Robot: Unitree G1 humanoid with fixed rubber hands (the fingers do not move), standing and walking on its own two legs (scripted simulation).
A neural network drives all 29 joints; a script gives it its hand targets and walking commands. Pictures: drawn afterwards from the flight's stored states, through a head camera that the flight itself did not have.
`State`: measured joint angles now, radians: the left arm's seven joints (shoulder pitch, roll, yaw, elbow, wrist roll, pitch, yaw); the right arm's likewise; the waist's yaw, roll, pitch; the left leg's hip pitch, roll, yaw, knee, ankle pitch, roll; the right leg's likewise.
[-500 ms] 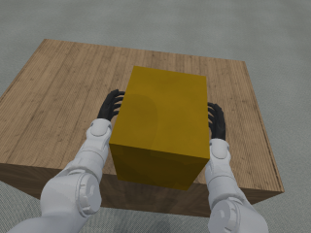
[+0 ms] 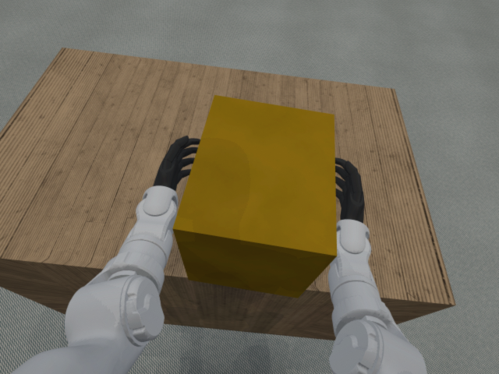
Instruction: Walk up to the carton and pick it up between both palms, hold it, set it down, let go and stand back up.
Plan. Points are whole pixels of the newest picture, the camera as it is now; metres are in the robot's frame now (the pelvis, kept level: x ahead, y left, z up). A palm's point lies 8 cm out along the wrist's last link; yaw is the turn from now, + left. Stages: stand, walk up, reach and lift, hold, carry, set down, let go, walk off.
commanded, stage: set down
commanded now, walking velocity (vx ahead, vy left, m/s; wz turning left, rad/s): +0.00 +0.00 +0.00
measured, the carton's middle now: (258, 200) +0.41 -0.05 -0.02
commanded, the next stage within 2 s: none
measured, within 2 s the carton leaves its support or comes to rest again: neither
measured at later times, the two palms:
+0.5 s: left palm (169, 181) +0.43 +0.11 +0.03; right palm (349, 210) +0.36 -0.19 +0.03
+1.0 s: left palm (169, 189) +0.43 +0.11 +0.00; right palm (343, 218) +0.37 -0.20 -0.01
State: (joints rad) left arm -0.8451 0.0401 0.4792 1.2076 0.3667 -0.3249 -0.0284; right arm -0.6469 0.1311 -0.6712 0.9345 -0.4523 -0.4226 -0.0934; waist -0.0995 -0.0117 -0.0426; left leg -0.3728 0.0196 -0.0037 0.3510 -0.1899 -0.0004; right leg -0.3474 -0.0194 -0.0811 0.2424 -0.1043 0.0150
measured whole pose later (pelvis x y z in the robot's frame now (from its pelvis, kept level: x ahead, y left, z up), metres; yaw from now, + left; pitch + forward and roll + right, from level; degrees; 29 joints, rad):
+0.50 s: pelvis +0.00 +0.00 +0.00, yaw +0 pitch +12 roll -1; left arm -0.84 0.02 0.53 1.15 0.44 -0.30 -0.04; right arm -0.66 0.14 -0.71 0.93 -0.47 -0.43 -0.06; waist -0.10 -0.02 -0.03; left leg -0.38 0.02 0.01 0.36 -0.20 0.00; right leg -0.36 -0.02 -0.08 0.26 -0.11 0.02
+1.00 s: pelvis -0.01 +0.00 -0.02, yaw -3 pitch +22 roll -3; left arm -0.96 0.16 0.13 1.52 0.02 -0.42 0.08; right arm -0.80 -0.04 -0.25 1.35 -0.01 -0.47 -0.16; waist -0.09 0.02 -0.20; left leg -0.69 0.06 0.03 0.59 -0.28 0.00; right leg -0.67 0.01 -0.05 0.45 -0.16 0.01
